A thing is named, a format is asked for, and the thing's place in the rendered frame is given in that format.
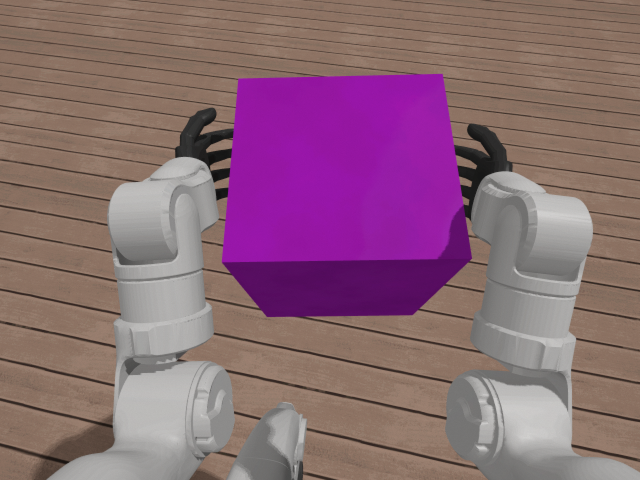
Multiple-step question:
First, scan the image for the robot left forearm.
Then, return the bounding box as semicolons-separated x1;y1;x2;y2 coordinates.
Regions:
107;157;219;438

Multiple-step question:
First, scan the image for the robot left hand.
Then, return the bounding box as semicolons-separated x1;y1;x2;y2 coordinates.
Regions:
175;108;234;200

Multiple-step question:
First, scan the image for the robot right forearm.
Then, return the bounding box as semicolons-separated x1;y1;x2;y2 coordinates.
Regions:
470;171;593;442

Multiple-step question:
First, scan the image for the robot right hand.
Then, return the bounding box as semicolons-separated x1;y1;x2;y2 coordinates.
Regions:
454;124;513;221

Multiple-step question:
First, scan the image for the left robot shin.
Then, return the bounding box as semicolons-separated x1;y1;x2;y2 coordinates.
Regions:
276;402;300;480

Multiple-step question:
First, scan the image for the carton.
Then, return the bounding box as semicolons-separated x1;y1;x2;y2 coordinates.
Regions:
222;74;472;317

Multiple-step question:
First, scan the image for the left robot upper arm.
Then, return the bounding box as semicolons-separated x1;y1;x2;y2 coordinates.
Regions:
46;361;235;480

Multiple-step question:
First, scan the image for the robot left thigh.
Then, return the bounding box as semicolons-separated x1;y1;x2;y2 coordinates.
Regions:
226;408;307;480

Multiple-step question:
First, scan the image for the right robot upper arm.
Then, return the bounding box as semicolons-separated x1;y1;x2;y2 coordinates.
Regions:
445;369;640;480

